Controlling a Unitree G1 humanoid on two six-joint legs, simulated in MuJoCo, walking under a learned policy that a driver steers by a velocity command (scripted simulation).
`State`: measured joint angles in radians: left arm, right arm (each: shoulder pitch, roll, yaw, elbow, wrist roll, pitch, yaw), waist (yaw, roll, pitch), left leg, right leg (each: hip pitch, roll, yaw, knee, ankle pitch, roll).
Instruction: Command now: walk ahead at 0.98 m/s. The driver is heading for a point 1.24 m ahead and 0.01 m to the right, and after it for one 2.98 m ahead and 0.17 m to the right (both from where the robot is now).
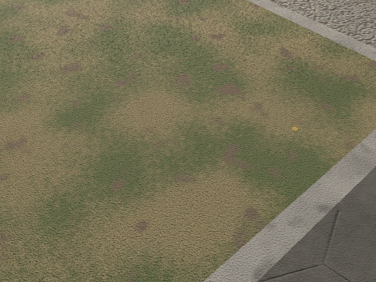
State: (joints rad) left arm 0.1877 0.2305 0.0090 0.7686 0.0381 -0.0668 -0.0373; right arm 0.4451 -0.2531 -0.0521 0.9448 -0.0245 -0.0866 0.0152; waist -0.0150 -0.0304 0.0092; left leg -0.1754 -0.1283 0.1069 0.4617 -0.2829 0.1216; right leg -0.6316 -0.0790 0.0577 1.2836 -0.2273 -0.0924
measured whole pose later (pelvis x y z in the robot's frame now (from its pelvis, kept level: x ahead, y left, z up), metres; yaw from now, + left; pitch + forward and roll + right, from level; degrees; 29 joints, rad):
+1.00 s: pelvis +0.96 +0.01 +0.01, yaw +1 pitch +0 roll +2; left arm 0.09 0.26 0.01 0.78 0.04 -0.07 -0.05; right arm 0.52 -0.26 -0.05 1.02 -0.01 -0.11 0.02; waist -0.05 -0.03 0.01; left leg -0.02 -0.11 0.08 0.26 -0.25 0.09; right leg -0.72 -0.14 0.02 0.99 -0.10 -0.06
